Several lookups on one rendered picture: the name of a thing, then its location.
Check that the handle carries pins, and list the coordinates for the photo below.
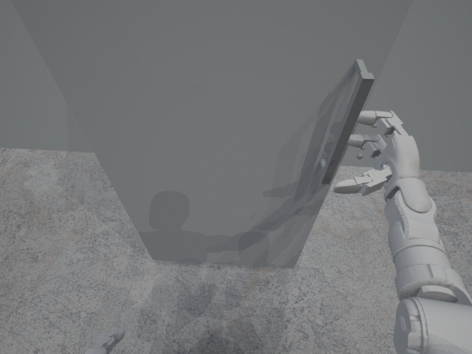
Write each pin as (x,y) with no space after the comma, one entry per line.
(356,103)

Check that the left robot hand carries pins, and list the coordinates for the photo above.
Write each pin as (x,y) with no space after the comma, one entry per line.
(107,341)

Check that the robot right upper arm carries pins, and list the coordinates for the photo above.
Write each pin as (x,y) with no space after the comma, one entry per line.
(427,326)

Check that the right robot forearm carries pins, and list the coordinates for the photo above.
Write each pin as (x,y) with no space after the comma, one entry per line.
(420,259)

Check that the fridge door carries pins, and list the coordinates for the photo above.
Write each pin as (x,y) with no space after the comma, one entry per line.
(210,117)

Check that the right robot hand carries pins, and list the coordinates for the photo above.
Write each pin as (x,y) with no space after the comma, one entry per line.
(400,154)

